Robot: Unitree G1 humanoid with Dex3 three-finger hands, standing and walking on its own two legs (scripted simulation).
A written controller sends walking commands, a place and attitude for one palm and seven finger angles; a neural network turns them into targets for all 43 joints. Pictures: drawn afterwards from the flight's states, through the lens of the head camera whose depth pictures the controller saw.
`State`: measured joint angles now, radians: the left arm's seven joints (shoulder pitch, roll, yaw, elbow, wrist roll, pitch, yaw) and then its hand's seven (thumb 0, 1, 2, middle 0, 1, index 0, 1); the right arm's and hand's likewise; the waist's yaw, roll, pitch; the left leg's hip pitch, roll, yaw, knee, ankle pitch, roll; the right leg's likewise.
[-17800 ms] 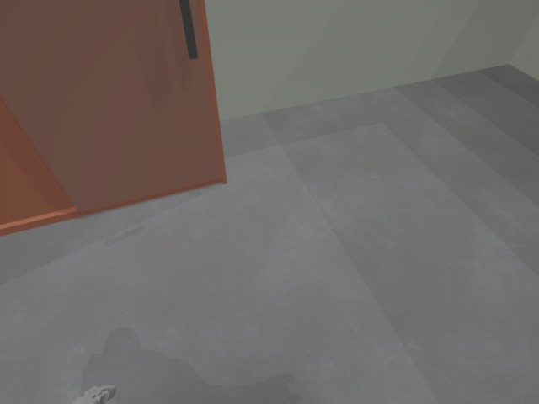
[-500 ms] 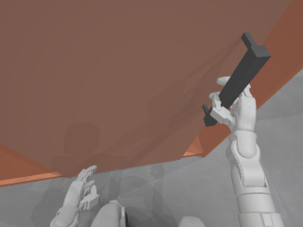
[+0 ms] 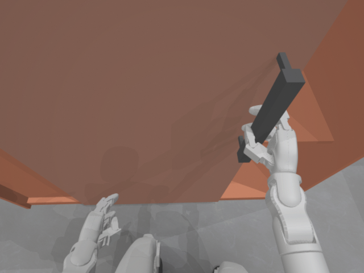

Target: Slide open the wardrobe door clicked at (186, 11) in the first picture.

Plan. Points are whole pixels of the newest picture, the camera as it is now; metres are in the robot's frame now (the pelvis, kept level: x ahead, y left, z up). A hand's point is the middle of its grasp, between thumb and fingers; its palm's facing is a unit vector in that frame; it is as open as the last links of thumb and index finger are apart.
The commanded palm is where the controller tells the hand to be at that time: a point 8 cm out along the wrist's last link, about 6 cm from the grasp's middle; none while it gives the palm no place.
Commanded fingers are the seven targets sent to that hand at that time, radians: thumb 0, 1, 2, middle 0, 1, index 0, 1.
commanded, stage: step sideways, sliding the door along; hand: right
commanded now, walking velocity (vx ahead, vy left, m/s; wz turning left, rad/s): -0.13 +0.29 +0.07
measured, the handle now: (258, 118) +0.40 -0.15 +0.09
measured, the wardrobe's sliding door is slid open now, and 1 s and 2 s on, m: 0.37 0.53 0.53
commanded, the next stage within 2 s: stop walking and hold the door there in 0.92 s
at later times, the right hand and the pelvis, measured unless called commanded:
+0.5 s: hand (171, 144) +0.34 +0.03 +0.08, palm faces +0.16 +0.98 -0.07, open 6.4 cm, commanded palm +0.31 +0.03 +0.09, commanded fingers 0.00 -0.90 -0.90 0.45 1.40 0.45 1.40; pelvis -0.04 +0.17 +0.00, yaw +2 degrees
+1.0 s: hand (163, 137) +0.35 +0.04 +0.08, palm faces +0.53 +0.84 -0.08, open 7.1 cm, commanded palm +0.31 +0.08 +0.08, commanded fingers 0.00 -0.90 -0.90 0.45 1.40 0.45 1.40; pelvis -0.02 +0.33 +0.00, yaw +0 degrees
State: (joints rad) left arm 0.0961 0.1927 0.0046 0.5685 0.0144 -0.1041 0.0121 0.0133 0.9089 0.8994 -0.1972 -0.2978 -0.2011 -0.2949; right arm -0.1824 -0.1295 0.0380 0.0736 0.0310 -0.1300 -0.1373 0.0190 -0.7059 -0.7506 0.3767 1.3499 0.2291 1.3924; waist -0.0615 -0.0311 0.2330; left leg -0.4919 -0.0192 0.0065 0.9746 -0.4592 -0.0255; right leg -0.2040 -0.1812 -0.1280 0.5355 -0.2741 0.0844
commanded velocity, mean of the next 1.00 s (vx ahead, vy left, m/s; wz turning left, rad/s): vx -0.11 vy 0.30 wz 0.02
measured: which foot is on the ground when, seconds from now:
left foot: up 0.00-0.12, down 0.14-0.36, up 0.38-0.66, down 0.68-0.84, up 0.86-1.00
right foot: down 0.00-0.16, up 0.18-0.34, down 0.36-0.70, up 0.72-0.82, down 0.84-1.00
